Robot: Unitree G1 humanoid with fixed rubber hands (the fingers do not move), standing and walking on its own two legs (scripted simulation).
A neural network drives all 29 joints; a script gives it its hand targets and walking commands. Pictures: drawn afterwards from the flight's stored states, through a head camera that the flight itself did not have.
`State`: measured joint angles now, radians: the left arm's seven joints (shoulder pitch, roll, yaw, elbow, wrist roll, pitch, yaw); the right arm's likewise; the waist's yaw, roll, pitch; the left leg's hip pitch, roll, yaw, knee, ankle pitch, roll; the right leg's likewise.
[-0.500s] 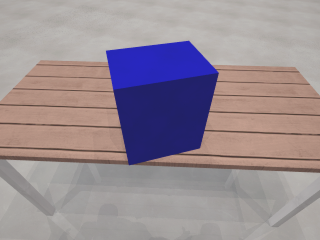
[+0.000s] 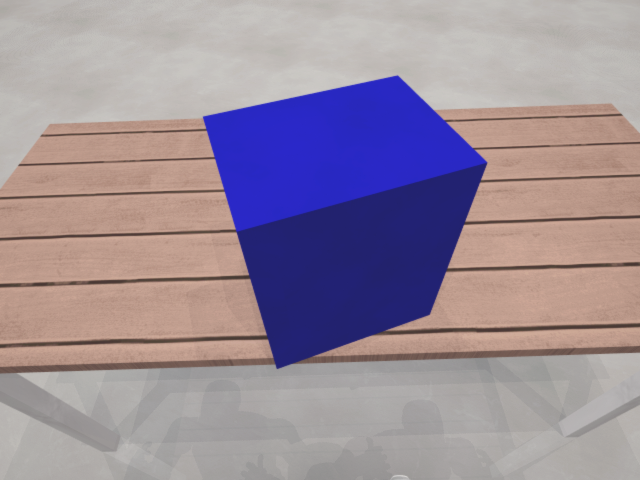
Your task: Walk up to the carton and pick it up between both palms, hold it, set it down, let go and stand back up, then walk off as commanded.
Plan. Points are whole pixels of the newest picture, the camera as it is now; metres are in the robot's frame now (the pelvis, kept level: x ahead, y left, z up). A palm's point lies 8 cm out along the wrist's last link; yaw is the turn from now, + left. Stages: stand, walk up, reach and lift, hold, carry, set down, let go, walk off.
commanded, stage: walk up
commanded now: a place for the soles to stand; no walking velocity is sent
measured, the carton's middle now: (333, 231) +0.43 -0.03 +0.08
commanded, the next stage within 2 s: reach and lift in 1.82 s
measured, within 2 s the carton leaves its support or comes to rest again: neither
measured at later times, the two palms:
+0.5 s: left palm out of the picture +0.12 +0.37 -0.09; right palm out of the picture +0.11 -0.28 -0.10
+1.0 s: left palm out of the picture +0.11 +0.35 -0.07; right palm out of the picture +0.08 -0.29 -0.11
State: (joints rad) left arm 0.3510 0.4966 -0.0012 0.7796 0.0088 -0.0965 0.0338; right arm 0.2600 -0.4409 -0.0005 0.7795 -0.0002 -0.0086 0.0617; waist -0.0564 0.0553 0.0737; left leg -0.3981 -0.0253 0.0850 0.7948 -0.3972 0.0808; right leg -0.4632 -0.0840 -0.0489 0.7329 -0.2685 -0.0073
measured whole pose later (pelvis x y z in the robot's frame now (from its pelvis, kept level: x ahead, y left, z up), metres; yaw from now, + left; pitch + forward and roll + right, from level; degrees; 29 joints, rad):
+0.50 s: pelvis +0.04 +0.04 -0.01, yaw -1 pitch +0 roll -2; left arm 0.32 0.47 0.00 0.78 0.01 -0.06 0.04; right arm 0.25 -0.44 0.00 0.80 0.00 -0.03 0.02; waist -0.01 0.04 0.05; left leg -0.40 0.02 0.08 0.88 -0.49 0.06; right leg -0.44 -0.08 -0.03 0.82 -0.37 0.02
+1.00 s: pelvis +0.01 +0.02 +0.00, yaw -3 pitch -2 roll +0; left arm 0.27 0.46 0.00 0.78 0.01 -0.04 0.03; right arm 0.24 -0.44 0.00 0.82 0.00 -0.02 0.01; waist -0.01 0.04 0.07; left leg -0.38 0.03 0.06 0.82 -0.40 0.03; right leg -0.41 -0.07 -0.03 0.84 -0.43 0.02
